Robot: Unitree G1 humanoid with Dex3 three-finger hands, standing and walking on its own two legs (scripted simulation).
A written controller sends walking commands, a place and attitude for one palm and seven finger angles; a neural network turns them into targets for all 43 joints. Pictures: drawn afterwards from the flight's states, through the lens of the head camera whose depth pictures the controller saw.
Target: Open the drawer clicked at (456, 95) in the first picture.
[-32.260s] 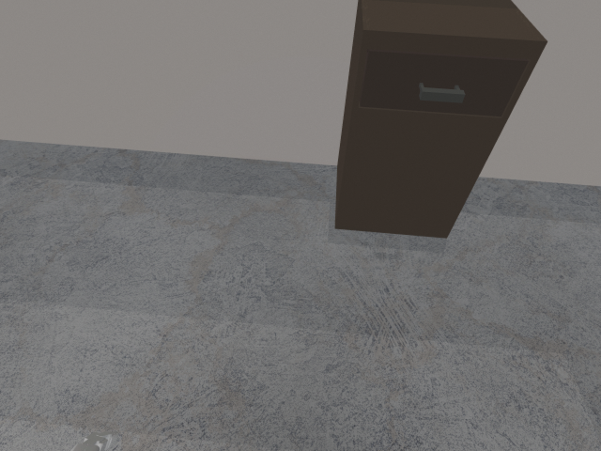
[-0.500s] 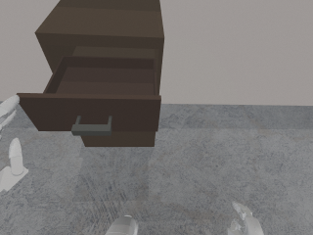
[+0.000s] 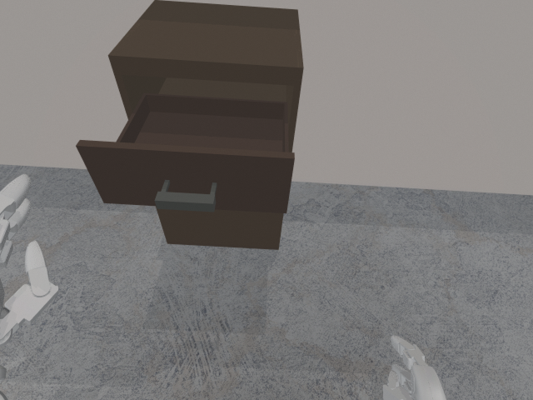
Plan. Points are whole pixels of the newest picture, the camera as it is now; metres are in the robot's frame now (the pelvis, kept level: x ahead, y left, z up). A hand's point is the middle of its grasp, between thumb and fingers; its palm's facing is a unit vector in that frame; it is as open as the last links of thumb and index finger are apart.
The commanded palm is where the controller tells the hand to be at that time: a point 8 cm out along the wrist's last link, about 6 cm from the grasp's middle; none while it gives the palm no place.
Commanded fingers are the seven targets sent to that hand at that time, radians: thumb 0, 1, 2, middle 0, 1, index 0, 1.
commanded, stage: stop stepping back and stand still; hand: left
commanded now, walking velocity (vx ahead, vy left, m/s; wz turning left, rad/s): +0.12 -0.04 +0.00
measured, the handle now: (188, 193) +0.54 +0.19 -0.05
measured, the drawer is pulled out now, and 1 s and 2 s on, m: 0.30 0.30 0.30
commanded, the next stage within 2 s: let the arm hang, fingers relaxed in 0.58 s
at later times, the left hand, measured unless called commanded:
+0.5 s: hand (68, 274) +0.21 +0.22 +0.17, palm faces +0.32 -0.81 -0.49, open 7.4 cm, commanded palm +0.14 +0.27 +0.19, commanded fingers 0.00 0.90 0.90 -0.20 -0.30 -0.20 -0.30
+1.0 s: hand out of the picture +0.06 +0.18 -0.16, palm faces +0.05 -0.98 -0.17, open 7.1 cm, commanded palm none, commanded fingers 0.00 0.90 0.90 -0.20 -0.30 -0.20 -0.30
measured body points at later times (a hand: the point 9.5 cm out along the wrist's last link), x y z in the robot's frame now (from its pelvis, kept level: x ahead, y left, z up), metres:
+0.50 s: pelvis +0.02 -0.01 +0.01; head +0.05 -0.01 +0.46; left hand +0.19 +0.26 +0.19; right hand +0.19 -0.26 -0.07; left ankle +0.02 +0.10 -0.73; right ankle +0.03 -0.09 -0.73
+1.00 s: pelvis +0.01 +0.00 +0.01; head +0.04 +0.02 +0.46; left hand +0.05 +0.23 -0.15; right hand +0.08 -0.24 -0.13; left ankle +0.02 +0.10 -0.73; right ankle +0.03 -0.09 -0.73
